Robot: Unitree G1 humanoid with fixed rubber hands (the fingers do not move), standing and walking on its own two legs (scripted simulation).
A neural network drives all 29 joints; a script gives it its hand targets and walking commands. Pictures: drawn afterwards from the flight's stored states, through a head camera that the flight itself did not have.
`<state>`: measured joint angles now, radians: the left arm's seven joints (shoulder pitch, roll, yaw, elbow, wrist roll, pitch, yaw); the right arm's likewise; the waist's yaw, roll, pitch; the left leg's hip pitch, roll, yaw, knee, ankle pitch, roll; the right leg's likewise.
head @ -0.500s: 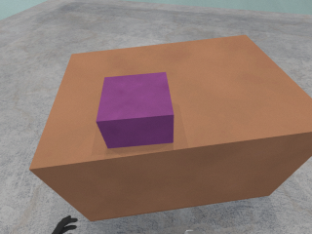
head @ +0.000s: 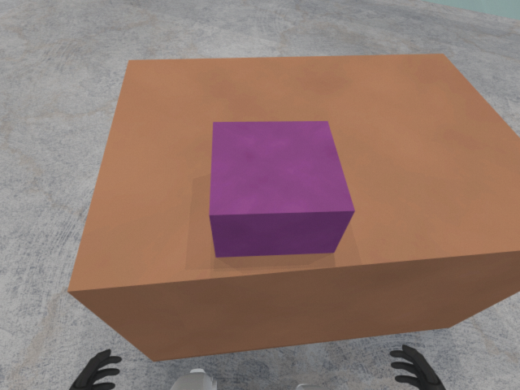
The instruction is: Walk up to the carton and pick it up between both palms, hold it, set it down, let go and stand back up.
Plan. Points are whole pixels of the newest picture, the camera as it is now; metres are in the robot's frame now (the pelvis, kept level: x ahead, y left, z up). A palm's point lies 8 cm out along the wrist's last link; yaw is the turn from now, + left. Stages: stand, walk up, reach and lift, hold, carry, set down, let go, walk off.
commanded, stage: walk up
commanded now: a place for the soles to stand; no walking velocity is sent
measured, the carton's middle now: (273, 187) +0.48 -0.03 -0.01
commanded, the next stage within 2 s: none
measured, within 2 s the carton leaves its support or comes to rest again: neither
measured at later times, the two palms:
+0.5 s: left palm out of the picture +0.13 +0.25 -0.07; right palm out of the picture +0.11 -0.28 -0.07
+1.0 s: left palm out of the picture +0.14 +0.23 -0.08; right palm (460, 384) +0.16 -0.31 -0.09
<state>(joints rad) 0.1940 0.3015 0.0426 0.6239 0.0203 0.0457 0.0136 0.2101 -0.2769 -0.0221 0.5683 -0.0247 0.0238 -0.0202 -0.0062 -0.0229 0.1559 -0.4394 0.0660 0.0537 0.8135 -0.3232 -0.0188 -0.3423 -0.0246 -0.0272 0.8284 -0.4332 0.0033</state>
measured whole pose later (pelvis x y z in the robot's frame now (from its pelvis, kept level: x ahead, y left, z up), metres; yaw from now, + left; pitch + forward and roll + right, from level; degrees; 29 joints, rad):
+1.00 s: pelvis +0.06 -0.04 +0.01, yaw +3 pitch -1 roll +0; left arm 0.30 0.30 0.04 0.61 0.04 0.03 -0.04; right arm 0.33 -0.29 -0.05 0.63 -0.02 0.02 -0.05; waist 0.01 0.00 0.06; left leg -0.40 0.06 -0.06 0.82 -0.42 -0.03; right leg -0.24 0.03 -0.09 0.75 -0.50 -0.07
